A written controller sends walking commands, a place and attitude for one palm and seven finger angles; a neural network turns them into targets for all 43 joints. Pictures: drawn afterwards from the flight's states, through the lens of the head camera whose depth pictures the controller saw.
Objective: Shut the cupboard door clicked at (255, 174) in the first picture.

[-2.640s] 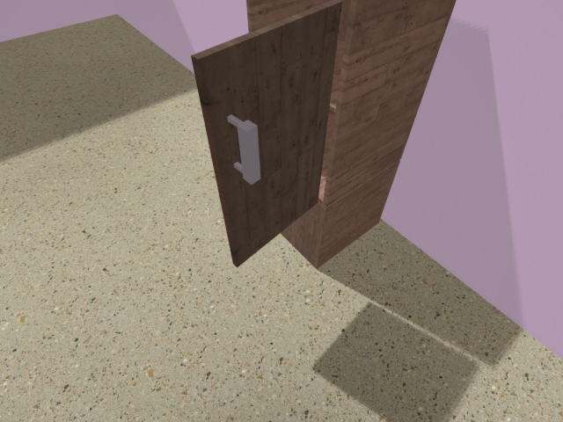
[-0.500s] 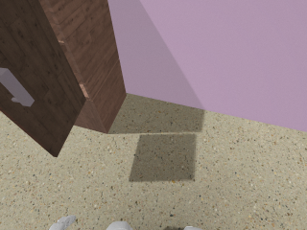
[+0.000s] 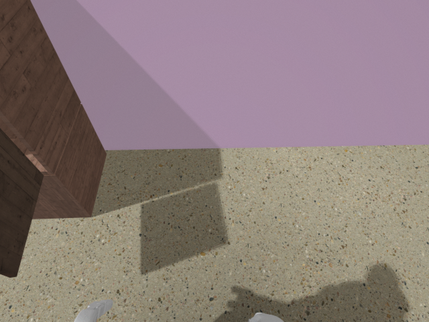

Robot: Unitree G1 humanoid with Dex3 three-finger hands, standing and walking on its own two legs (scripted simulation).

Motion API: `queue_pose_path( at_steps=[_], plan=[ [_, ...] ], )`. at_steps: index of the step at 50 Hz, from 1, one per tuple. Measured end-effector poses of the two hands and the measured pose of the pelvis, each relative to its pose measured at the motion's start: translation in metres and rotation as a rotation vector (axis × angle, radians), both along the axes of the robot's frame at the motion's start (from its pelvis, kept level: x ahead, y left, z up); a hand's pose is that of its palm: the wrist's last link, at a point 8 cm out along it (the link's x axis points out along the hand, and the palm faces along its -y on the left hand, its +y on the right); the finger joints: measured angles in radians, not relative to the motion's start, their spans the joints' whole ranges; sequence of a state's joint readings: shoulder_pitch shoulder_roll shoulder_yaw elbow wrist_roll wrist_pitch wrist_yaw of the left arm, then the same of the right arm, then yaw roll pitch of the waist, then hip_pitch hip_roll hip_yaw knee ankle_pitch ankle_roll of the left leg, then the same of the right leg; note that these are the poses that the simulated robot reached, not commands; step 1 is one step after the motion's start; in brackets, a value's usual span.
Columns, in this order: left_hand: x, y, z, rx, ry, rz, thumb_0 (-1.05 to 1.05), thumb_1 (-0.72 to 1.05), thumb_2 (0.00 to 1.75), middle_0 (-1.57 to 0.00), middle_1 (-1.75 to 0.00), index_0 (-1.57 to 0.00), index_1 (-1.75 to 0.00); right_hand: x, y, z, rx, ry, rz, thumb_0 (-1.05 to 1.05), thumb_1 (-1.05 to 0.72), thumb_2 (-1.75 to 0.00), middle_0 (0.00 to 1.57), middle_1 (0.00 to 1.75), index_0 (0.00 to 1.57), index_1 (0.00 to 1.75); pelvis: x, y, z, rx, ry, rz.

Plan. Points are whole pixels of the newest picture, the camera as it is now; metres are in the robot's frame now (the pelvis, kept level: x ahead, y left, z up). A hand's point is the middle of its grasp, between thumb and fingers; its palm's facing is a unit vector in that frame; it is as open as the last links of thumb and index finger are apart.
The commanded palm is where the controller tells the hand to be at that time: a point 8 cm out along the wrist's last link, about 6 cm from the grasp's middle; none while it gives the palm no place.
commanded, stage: walk around to get in front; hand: left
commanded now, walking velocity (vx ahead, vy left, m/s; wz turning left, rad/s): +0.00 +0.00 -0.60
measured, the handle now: out of the picture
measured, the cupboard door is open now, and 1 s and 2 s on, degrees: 96 96 96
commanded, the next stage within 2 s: none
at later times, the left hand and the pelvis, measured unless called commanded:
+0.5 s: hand (138, 317) +0.15 +0.17 -0.18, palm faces -0.25 -0.95 -0.21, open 7.4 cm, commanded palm none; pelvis +0.01 -0.01 -0.01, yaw -17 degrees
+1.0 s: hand (185, 291) +0.20 +0.07 -0.17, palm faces -0.55 -0.80 -0.24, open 7.4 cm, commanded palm none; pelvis +0.02 -0.05 +0.00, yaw -36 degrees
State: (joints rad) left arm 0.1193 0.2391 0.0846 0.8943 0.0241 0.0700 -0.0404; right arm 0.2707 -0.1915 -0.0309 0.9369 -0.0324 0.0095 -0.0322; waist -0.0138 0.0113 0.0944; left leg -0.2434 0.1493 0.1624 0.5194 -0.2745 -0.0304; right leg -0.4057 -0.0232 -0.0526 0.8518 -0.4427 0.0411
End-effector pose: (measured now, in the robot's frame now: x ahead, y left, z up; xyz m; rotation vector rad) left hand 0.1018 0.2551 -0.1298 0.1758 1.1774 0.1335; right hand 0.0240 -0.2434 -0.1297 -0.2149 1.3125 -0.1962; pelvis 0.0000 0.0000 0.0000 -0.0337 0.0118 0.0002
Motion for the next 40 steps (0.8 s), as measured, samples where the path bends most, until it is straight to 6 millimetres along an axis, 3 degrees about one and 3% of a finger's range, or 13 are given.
queue_pose_path(
  at_steps=[4, 7, 13, 21, 28, 32, 36, 40],
  plan=[
    [0.022, -0.02, -0.002, 0.046, -0.03, -0.084, 0.01, 0.91, 0.9, -0.2, -0.29, -0.2, -0.3, -0.018, -0.021, -0.021, 0.033, 0.007, -0.085, 0.0, -0.9, -0.9, 0.2, 0.3, 0.21, 0.3, 0.003, -0.019, -0.014, 0.035, 0.004, -0.057],
    [0.026, -0.033, 0.002, 0.071, -0.025, -0.117, 0.01, 0.91, 0.9, -0.2, -0.29, -0.2, -0.3, -0.023, -0.036, -0.028, 0.026, 0.03, -0.131, 0.01, -0.9, -0.9, 0.2, 0.3, 0.21, 0.3, -0.001, -0.023, -0.014, 0.027, -0.004, -0.093],
    [0.021, -0.046, 0.004, 0.069, 0.034, -0.162, 0.01, 0.9, 0.9, -0.2, -0.3, -0.2, -0.3, -0.008, -0.048, -0.012, 0.004, -0.043, -0.184, 0.01, -0.9, -0.9, 0.2, 0.3, 0.2, 0.3, -0.002, -0.024, -0.003, 0.053, -0.005, -0.168],
    [0.034, -0.037, -0.019, 0.022, 0.076, -0.217, 0.01, 0.9, 0.9, -0.2, -0.3, -0.2, -0.3, 0.009, -0.038, 0.0, -0.057, -0.16, -0.219, 0.0, -0.9, -0.9, 0.2, 0.3, 0.2, 0.3, 0.007, -0.007, -0.012, 0.022, 0.019, -0.259],
    [0.066, -0.046, -0.01, 0.007, 0.054, -0.289, 0.01, 0.91, 0.9, -0.2, -0.29, -0.2, -0.3, -0.024, -0.027, 0.01, -0.054, -0.097, -0.262, 0.0, -0.9, -0.9, 0.2, 0.3, 0.21, 0.3, 0.01, -0.013, -0.001, 0.005, 0.01, -0.337],
    [0.087, -0.067, -0.003, 0.019, 0.034, -0.367, 0.01, 0.91, 0.9, -0.2, -0.29, -0.2, -0.3, -0.051, -0.031, 0.003, -0.03, -0.07, -0.341, 0.0, -0.9, -0.9, 0.2, 0.3, 0.21, 0.3, 0.01, -0.022, -0.001, 0.001, 0.004, -0.395],
    [0.108, -0.096, -0.004, 0.053, -0.012, -0.458, 0.01, 0.91, 0.9, -0.2, -0.29, -0.2, -0.3, -0.083, -0.045, -0.019, 0.0, -0.048, -0.432, 0.0, -0.9, -0.9, 0.2, 0.3, 0.21, 0.3, 0.009, -0.041, -0.015, 0.03, -0.004, -0.451],
    [0.113, -0.117, 0.001, 0.081, -0.024, -0.5, 0.01, 0.91, 0.9, -0.2, -0.29, -0.2, -0.3, -0.103, -0.059, -0.026, 0.0, 0.002, -0.503, 0.01, -0.9, -0.9, 0.2, 0.3, 0.21, 0.3, 0.005, -0.046, -0.015, 0.028, -0.01, -0.494]
  ],
)
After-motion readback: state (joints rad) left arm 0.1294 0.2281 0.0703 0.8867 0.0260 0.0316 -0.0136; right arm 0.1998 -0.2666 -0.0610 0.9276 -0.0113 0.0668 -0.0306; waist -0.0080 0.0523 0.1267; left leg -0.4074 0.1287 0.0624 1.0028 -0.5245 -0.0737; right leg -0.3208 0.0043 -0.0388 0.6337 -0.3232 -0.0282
